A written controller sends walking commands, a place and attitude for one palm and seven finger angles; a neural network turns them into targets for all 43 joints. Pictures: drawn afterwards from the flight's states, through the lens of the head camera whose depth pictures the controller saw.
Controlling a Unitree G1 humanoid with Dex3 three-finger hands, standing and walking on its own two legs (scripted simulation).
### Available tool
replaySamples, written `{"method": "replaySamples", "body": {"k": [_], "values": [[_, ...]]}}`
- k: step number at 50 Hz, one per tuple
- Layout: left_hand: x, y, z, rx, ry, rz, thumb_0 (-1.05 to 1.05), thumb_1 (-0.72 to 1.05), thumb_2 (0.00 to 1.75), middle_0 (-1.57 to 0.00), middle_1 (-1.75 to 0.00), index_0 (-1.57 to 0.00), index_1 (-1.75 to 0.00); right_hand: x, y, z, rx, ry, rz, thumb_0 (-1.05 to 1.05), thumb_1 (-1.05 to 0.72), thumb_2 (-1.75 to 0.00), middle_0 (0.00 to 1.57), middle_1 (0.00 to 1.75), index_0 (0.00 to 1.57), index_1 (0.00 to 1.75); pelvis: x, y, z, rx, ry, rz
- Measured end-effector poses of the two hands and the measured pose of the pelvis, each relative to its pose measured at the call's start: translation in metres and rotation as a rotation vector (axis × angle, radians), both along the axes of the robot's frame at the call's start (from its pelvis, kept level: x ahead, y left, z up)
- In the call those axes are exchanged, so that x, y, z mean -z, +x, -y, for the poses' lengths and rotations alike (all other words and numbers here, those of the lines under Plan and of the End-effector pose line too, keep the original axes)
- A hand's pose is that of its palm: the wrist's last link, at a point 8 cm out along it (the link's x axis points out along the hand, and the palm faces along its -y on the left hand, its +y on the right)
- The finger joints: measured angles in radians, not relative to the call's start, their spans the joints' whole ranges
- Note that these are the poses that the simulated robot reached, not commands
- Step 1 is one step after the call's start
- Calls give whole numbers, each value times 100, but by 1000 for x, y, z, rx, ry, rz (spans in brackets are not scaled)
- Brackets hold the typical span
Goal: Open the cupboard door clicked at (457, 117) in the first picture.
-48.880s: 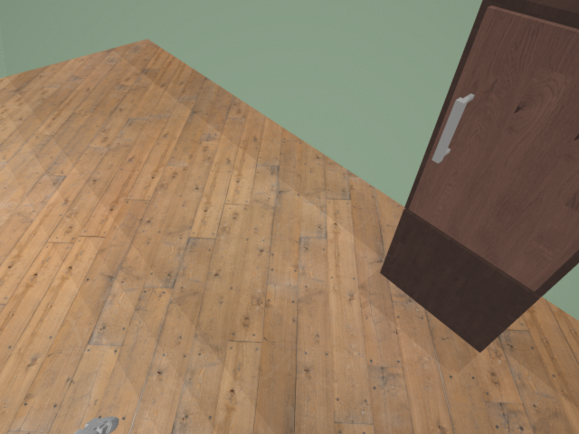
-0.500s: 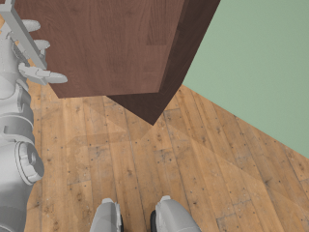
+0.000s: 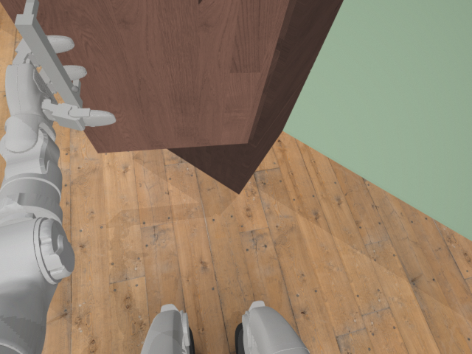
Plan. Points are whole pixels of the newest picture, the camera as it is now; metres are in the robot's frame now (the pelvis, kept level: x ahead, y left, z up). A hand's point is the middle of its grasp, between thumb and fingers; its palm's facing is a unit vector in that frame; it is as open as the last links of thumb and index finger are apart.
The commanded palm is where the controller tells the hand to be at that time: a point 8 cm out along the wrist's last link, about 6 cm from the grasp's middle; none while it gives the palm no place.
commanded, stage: close the thumb around the handle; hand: left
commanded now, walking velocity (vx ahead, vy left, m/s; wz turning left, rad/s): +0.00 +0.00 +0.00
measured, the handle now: (56, 60) +0.58 +0.24 +0.08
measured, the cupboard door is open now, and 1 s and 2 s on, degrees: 41 47 86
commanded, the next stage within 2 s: pull the door open along its arc in 0.56 s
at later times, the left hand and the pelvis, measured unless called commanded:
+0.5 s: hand (74, 91) +0.52 +0.21 +0.07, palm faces +0.12 -0.99 -0.01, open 5.6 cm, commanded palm +0.50 +0.24 +0.07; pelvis +0.00 +0.00 +0.00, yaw +0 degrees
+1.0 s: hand (76, 109) +0.49 +0.20 +0.07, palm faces +0.09 -1.00 -0.01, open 5.5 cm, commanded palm +0.43 +0.24 +0.07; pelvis +0.01 -0.01 +0.01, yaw -1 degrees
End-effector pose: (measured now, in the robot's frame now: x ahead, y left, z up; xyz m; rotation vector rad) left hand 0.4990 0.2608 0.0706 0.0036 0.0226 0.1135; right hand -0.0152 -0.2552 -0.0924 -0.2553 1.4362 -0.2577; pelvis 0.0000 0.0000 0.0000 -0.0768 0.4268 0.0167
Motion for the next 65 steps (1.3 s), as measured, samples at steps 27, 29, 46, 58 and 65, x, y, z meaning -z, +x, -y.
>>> {"method": "replaySamples", "body": {"k": [27, 29, 46, 58, 65], "values": [[1, -2, 0, -9, 7, 4, 0, 77, 84, -38, -134, -37, -133, 0, 5, 8, -15, -10, -2, 0, -90, -90, 20, 30, 20, 30, 0, 0, 4, -6, 2, 0], [1, -1, -1, -9, 7, 4, 0, 76, 84, -38, -134, -37, -134, 1, 5, 9, -16, -11, -3, 0, -90, -90, 20, 30, 20, 30, 1, 0, 4, -6, 2, -2], [1, -18, 1, 11, 6, 6, 0, 77, 80, -38, -135, -37, -134, -3, 12, 8, 12, 9, 29, 0, -90, -90, 20, 30, 20, 30, -6, 6, 6, 14, 12, 14], [3, -94, 25, 18, -29, 32, 0, 74, 75, -38, -135, -38, -135, -14, 78, 2, -33, 60, 230, 0, -90, -90, 20, 30, 20, 30, -21, 18, 3, 18, 28, 84], [5, -145, 63, -205, -90, 60, 1, 71, 76, -37, -135, -38, -134, -13, 135, -9, -161, 109, 386, 0, -90, -90, 20, 30, 20, 30, -20, 12, 5, 2, 42, 117]]}}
